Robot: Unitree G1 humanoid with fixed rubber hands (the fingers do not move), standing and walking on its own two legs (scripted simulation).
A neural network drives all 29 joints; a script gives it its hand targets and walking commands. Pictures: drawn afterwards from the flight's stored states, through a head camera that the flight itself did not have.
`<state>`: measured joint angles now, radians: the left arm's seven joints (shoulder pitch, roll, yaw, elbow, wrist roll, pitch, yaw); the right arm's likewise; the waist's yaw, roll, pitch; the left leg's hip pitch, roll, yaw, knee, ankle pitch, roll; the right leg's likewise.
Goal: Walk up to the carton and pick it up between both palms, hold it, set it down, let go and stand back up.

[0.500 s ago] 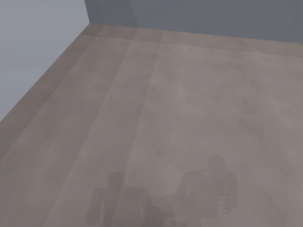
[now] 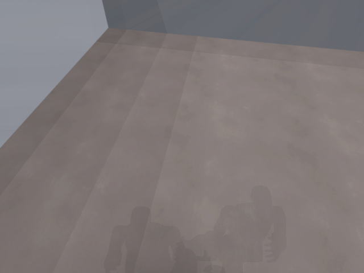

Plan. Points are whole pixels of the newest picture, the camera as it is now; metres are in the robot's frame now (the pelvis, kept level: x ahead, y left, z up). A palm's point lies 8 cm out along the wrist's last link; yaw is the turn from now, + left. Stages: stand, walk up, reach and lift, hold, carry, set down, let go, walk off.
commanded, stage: stand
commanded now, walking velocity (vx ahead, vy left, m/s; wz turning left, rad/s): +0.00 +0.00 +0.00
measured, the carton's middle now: out of the picture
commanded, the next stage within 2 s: walk up in 1.68 s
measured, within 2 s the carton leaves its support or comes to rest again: neither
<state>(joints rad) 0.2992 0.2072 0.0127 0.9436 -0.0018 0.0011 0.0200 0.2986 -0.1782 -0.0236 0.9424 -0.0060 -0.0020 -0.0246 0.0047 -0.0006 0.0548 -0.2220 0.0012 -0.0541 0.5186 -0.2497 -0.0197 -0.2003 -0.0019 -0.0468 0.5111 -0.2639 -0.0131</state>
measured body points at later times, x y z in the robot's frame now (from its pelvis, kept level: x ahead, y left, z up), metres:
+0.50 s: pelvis +0.01 +0.00 +0.00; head +0.02 +0.00 +0.45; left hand +0.03 +0.24 -0.15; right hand +0.03 -0.23 -0.15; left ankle +0.02 +0.13 -0.74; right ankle +0.01 -0.11 -0.74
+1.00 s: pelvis +0.01 +0.00 +0.00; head +0.02 +0.00 +0.45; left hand +0.03 +0.23 -0.15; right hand +0.03 -0.23 -0.15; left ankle +0.02 +0.13 -0.74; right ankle +0.01 -0.11 -0.74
